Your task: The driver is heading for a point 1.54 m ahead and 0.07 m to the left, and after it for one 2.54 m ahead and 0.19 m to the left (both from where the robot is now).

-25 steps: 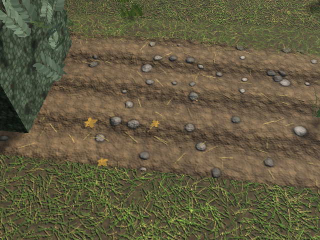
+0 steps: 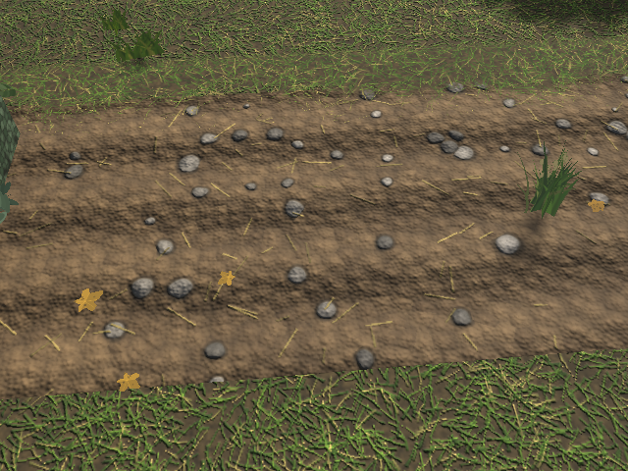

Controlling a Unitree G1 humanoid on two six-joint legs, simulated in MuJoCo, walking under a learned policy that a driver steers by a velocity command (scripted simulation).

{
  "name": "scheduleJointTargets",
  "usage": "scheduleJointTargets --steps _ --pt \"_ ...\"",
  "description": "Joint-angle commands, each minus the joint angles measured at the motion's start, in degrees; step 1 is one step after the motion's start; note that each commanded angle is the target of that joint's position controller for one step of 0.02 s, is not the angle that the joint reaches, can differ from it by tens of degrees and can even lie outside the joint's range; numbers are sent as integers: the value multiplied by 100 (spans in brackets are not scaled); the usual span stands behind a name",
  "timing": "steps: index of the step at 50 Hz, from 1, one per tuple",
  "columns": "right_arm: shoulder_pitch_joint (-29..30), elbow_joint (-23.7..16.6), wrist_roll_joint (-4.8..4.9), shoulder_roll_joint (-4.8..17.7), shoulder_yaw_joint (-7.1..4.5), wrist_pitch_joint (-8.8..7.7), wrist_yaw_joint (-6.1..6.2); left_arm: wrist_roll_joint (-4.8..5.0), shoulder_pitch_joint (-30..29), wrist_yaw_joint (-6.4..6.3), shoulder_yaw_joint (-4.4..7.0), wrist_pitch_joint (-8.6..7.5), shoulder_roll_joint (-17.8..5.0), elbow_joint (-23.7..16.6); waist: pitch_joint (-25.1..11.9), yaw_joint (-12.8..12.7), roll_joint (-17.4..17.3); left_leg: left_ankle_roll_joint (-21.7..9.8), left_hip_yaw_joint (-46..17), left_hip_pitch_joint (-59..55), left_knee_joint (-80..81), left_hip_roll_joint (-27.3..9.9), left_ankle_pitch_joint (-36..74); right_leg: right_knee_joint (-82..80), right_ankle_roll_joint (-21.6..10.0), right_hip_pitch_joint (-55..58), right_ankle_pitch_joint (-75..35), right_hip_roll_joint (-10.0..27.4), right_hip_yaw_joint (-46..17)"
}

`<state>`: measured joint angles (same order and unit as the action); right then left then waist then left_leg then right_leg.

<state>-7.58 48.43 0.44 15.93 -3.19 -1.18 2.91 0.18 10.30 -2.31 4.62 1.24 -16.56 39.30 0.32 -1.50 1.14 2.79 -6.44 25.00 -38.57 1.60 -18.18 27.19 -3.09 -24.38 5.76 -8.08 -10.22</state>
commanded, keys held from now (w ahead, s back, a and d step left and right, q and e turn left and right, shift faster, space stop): e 0.04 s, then no key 0.16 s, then w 0.80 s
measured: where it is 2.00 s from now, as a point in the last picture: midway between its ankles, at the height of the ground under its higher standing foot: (373, 324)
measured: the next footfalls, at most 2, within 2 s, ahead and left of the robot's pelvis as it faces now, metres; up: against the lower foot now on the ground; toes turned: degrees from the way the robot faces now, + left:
left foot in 0.04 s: +0.07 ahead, +0.13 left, +0.00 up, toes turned -7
right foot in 0.46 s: +0.04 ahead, -0.11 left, +0.00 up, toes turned -7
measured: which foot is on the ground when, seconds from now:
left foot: up 0.00-0.02, down 0.04-0.46, up 0.48-0.86, down 0.88-1.00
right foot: down 0.00-0.04, up 0.06-0.44, down 0.46-0.90, up 0.92-1.00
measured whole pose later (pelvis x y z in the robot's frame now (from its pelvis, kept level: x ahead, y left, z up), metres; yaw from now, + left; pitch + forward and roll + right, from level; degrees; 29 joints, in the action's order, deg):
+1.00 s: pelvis +0.28 +0.01 -0.01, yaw -8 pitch +2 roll +0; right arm -7.8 40.4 0.2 16.4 -2.2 -5.1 -2.3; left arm 1.8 21.1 0.0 2.4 -4.1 -16.5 45.2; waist 2.4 -1.7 0.8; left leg -3.6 3.4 25.0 -31.7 1.6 -9.1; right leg 66.8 -1.6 -17.5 24.5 1.2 -3.5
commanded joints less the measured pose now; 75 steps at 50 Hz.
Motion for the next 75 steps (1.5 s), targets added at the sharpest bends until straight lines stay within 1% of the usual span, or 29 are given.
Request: scheduleJointTargets --steps 1,2,3,4,5,7,10,12,17,22,23,24,26,34,40,44,45,46,48,49,51,57,66,69,71,72,73,74,75 --pt "-620 -214 51 624 -181 -149 -85 74 -178 -50 197 31 -810 -507 -725 369 810 -199 230 -948 1407 27 526 -698 -593 700 774 1242 -1819" --pt "-877 -173 -13 911 -270 -147 -92 99 -46 -60 142 56 -630 -529 -803 384 470 -410 -131 -1727 1833 -614 732 -202 -311 154 1320 934 -1520" --pt "-712 -276 -178 1373 -358 -91 -66 104 177 -35 64 50 -256 -572 -707 82 -1046 -1027 -1476 -2198 2116 -1958 1171 1300 10 -870 2320 96 -311" --pt "-564 -385 -393 1293 -342 -84 -100 34 -23 7 184 -68 -674 -771 -519 120 -1874 -1818 -2567 -1648 2353 -2548 2005 2524 243 -1455 3041 -109 41" --pt "-185 -617 -345 993 -269 -113 -85 -17 166 37 285 -106 -1013 -618 -514 6 -1273 -1838 -2129 -1574 2197 -2426 2276 3399 353 -1350 2663 117 -163" --pt "101 -740 -133 667 -185 -105 -81 -6 507 5 264 -6 -797 -262 -469 -86 -718 -1324 -1053 -1644 1911 -1666 2360 4076 540 -1270 2058 132 -26" --pt "-148 -706 -92 577 -113 -39 -70 41 372 8 132 60 -452 -320 -285 58 -812 -1422 -460 -1566 1955 -1371 2682 4255 750 -1150 1738 166 206" --pt "-520 -615 -73 489 -91 -19 -49 57 91 32 22 25 -269 -424 -350 280 -1004 -1384 -434 -1935 2244 -1254 817 3177 791 -1145 1402 481 443" --pt "-974 -511 24 1093 -247 -50 -79 109 -462 189 -67 -234 -293 -605 70 638 -1273 -1484 -772 -1618 2688 -1512 -550 1173 566 -166 1893 708 1180" --pt "-849 -508 132 752 -128 -126 -226 144 591 221 18 -446 -367 -151 -148 -14 -845 -1175 -513 -509 1978 -1277 -304 -702 -74 2374 652 778 1077" --pt "-569 -635 37 293 13 -201 -287 117 1285 175 69 -447 -547 -19 -525 -334 -298 -814 15 320 800 -867 -381 -769 -271 3435 848 1518 146" --pt "-433 -970 -18 48 84 -366 -331 74 1604 173 253 -410 -1282 13 -578 -308 1243 -463 922 1734 -681 -189 -972 -1026 -911 3995 1169 2692 -1591" --pt "-44 -1060 198 835 -150 -477 -357 0 1571 238 138 -542 -822 43 254 -390 816 -509 387 2881 -2321 -626 -1181 -1528 -1415 3449 2153 2930 -2099" --pt "339 -1056 4 239 41 -494 -547 28 1023 223 45 -567 -681 1 455 -147 424 -210 779 1706 -614 -674 1624 -1969 -868 2021 -568 1789 309" --pt "920 -1370 92 463 24 -499 -646 153 1369 201 120 -591 -952 295 600 -145 476 -513 694 990 684 -433 1912 -1821 -692 2310 -686 2218 311" --pt "-726 -1025 57 1001 -256 -448 -526 60 1333 154 91 -465 -963 336 -685 801 511 -1011 1074 -1599 745 -11 1459 587 -289 2242 -3539 1830 783" --pt "-1716 -889 -5 1442 -353 -407 -445 -89 1484 137 -55 -470 -616 204 -1598 1091 -267 -1394 -306 -3412 553 -1218 1475 2554 -76 957 -1698 1479 972" --pt "-1916 -762 -76 1754 -384 -418 -527 62 2385 200 -248 -580 121 171 -2598 522 -2072 -2268 -3370 -4940 1583 -2427 -532 4435 206 -896 2625 421 528" --pt "-1360 -848 16 972 -178 -412 -482 299 1099 264 -34 -713 -851 42 -1123 759 -1001 -1741 -2751 -3756 2267 -2127 -995 4991 84 -1912 2154 981 315" --pt "-965 -907 -14 916 -151 -404 -474 222 801 231 -72 -737 -779 -20 -669 564 -383 -1641 -2129 -2876 2336 -1939 -276 4709 69 -1715 1624 1272 478" --pt "-562 -961 -145 710 -99 -437 -489 101 871 217 -43 -662 -658 21 -343 171 -499 -1629 -1338 -1755 2621 -1552 573 4270 83 -1134 1074 1598 469" --pt "-702 -700 -50 796 -149 -563 -435 -7 409 157 -96 -488 -384 -84 151 90 -398 -1807 -417 -1240 3270 -1390 1186 3070 394 -1509 57 1765 591" --pt "-1470 -346 74 1062 -206 -327 -349 96 -1121 428 -184 -687 -235 -527 421 689 -388 -1485 136 -2240 2891 -1459 1575 581 305 -1351 -952 1338 946" --pt "-1453 -278 101 1141 -246 -229 -309 93 -1009 506 -130 -718 -396 -588 307 502 -536 -1335 21 -2744 2467 -1682 2169 267 69 -1071 -269 1197 976" --pt "-1266 -292 92 1131 -229 -169 -286 57 -32 469 33 -728 -679 -336 -312 -88 -545 -1116 332 -2706 1234 -1377 3830 -17 -192 368 -146 857 1288" --pt "-1298 -367 13 876 -120 -170 -267 19 951 406 167 -716 -1013 -103 -1110 -487 -343 -905 591 -1966 -127 -1076 3478 233 -449 1984 -327 1232 935" --pt "-1917 -567 -21 307 69 -281 -296 -105 1566 374 311 -689 -1660 -39 -2028 -363 928 -454 874 425 -2470 -226 1356 146 -1332 4371 436 2757 -1608" --pt "-1811 -503 20 382 80 -414 -321 -17 1787 389 226 -675 -1326 11 -2427 -482 1406 -412 86 1440 -3394 145 -1433 -808 -1582 4769 1128 3120 -3310" --pt "-1318 -627 179 882 -58 -483 -363 13 1463 386 101 -674 -995 -2 -1584 -499 933 -482 -75 2016 -3796 -218 -1203 -911 -1288 4229 1450 2948 -2599"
